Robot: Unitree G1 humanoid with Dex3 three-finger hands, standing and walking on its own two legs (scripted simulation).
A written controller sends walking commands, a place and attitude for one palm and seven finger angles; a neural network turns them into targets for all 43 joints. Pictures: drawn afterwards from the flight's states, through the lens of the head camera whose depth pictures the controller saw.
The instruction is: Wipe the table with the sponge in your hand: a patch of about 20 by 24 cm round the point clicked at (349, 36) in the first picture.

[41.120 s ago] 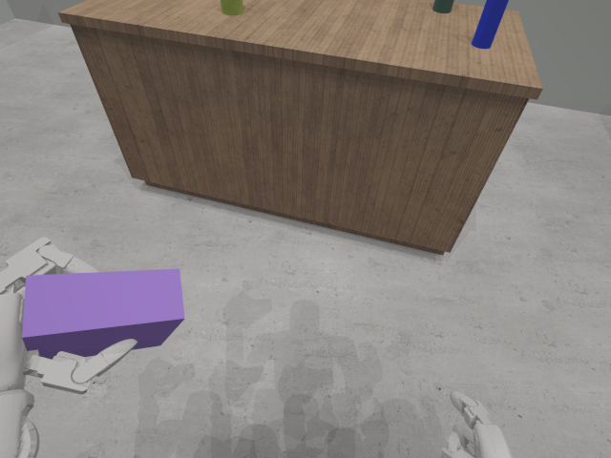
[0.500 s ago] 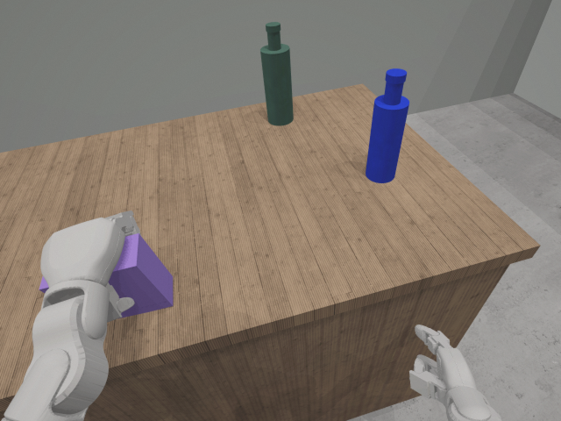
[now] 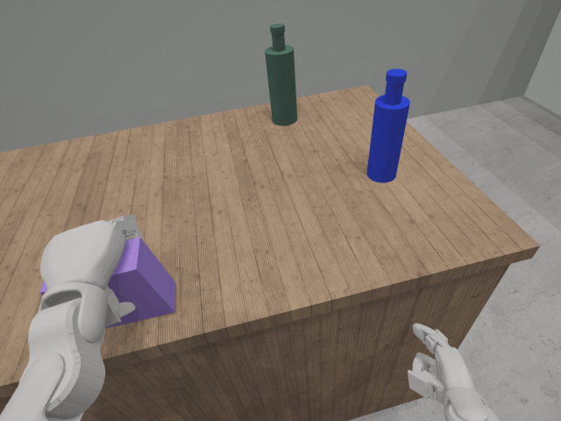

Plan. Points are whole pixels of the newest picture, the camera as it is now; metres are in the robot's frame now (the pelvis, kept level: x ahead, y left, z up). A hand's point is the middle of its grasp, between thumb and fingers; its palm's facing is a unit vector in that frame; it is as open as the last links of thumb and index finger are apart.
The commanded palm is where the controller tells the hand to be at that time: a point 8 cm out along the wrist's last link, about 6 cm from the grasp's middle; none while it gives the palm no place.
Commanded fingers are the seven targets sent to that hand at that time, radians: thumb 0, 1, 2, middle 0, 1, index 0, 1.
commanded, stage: lift the sponge slowly off the table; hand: left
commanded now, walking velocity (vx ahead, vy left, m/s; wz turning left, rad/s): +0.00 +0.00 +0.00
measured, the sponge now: (123, 293) +0.24 +0.27 +0.08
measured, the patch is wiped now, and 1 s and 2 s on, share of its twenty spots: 0.90 0.90 0.90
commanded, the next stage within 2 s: bring the sponge back beside the body in 1.76 s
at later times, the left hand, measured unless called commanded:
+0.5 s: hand (103, 269) +0.24 +0.27 +0.15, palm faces +0.12 -0.10 -0.99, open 9.4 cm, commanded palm +0.20 +0.26 +0.23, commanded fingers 0.00 0.10 1.30 -1.20 -1.60 -1.20 -1.60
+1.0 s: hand (99, 245) +0.24 +0.26 +0.19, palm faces +0.19 -0.12 -0.97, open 9.4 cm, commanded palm +0.20 +0.26 +0.26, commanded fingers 0.00 0.10 1.30 -1.20 -1.60 -1.20 -1.60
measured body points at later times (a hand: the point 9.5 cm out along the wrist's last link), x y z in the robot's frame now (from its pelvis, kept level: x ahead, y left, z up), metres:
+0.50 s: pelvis -0.02 -0.01 +0.00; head -0.04 -0.05 +0.45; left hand +0.22 +0.27 +0.20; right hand +0.24 -0.19 -0.07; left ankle -0.01 +0.17 -0.73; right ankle -0.02 -0.14 -0.73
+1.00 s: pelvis -0.03 -0.01 +0.01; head -0.05 -0.05 +0.45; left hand +0.23 +0.26 +0.24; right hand +0.24 -0.19 -0.06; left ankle -0.01 +0.17 -0.73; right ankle -0.02 -0.14 -0.73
